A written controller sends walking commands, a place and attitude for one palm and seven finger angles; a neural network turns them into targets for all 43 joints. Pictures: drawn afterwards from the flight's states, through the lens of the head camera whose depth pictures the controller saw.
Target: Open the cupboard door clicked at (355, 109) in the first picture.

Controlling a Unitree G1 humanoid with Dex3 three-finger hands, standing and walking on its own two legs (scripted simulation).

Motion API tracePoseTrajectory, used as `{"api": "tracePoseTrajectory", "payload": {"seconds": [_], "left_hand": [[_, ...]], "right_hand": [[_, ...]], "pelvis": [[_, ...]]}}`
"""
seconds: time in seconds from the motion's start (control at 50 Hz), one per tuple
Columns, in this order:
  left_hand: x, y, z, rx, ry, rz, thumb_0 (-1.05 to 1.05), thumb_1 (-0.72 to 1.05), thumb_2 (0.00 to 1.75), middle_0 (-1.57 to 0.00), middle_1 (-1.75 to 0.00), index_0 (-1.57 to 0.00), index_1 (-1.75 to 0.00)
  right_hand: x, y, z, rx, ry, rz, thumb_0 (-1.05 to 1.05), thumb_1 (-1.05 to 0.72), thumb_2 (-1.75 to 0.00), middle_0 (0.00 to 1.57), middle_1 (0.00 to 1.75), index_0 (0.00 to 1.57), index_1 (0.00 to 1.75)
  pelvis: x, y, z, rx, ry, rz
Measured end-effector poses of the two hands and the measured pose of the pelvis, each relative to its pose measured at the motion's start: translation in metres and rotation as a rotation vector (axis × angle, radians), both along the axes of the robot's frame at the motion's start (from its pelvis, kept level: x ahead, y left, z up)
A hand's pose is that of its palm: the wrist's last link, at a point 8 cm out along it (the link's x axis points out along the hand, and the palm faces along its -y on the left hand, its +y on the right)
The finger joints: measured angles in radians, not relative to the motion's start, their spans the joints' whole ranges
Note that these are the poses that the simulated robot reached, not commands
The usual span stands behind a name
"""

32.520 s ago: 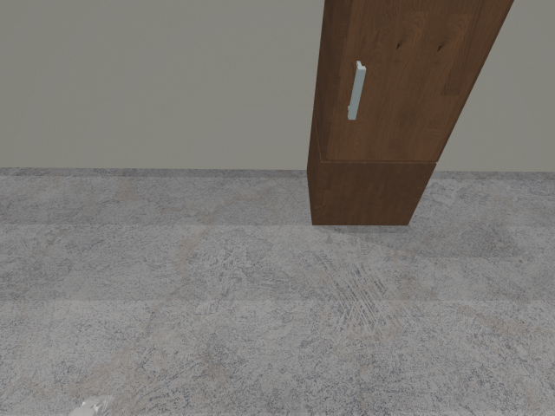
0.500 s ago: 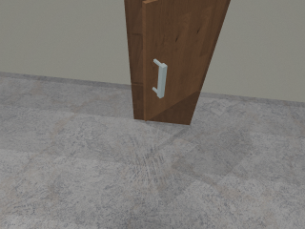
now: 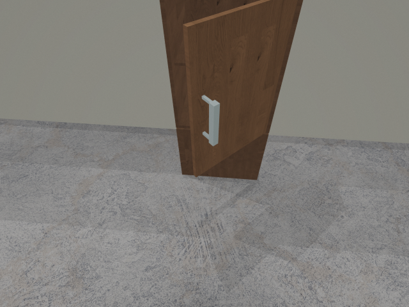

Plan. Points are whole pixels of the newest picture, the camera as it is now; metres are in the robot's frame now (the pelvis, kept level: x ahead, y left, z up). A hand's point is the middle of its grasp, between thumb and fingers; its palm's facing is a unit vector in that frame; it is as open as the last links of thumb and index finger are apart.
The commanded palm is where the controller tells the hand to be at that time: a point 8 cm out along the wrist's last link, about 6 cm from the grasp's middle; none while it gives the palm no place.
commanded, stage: let the arm hang, fingers relaxed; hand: left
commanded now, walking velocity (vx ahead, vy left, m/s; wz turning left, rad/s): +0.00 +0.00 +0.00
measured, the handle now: (209, 121) +0.66 +0.02 -0.05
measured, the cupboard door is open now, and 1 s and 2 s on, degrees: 44 44 44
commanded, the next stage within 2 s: look to check the result in 0.16 s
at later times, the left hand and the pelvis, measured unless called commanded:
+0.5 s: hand out of the picture +0.01 +0.17 -0.17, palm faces +0.05 -0.98 -0.19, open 7.4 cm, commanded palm none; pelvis +0.02 +0.00 +0.00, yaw +0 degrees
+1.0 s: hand out of the picture +0.03 +0.17 -0.18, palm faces +0.02 -0.98 -0.20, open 7.4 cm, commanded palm none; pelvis +0.03 +0.00 +0.00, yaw -3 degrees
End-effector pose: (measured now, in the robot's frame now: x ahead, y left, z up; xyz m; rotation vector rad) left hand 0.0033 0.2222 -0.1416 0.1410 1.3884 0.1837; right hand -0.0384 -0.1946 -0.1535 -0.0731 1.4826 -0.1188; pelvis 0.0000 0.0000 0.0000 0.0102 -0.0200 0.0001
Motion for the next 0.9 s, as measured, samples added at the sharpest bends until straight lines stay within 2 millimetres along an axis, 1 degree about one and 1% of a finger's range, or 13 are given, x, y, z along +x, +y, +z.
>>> {"api": "tracePoseTrajectory", "payload": {"seconds": [0.2,0.3,0.58,0.9], "left_hand": [[-0.006,-0.005,-0.001,-0.019,0.038,0.014,0.01,0.91,0.90,-0.20,-0.30,-0.20,-0.30],[-0.006,-0.007,0.000,-0.024,0.049,0.019,0.01,0.91,0.90,-0.19,-0.30,-0.20,-0.30],[0.009,-0.005,0.001,-0.013,0.037,0.011,0.01,0.91,0.90,-0.19,-0.30,-0.20,-0.30],[0.022,-0.005,0.001,-0.007,0.035,0.005,0.01,0.91,0.90,-0.19,-0.30,-0.20,-0.30]], "right_hand": [[0.015,-0.004,0.002,-0.017,-0.007,0.008,0.01,-0.91,-0.90,0.19,0.30,0.20,0.30],[0.021,-0.006,0.002,-0.024,-0.008,0.010,0.01,-0.91,-0.90,0.19,0.30,0.20,0.30],[0.038,-0.010,0.002,-0.028,-0.019,0.018,0.01,-0.91,-0.90,0.19,0.30,0.20,0.30],[0.045,-0.017,0.003,-0.042,-0.004,0.016,0.01,-0.91,-0.90,0.19,0.30,0.20,0.30]], "pelvis": [[0.009,0.002,0.001,-0.002,0.003,0.000],[0.013,0.002,0.001,-0.003,0.003,0.000],[0.023,0.000,0.002,-0.003,0.002,0.001],[0.031,-0.003,0.002,-0.006,0.008,-0.006]]}}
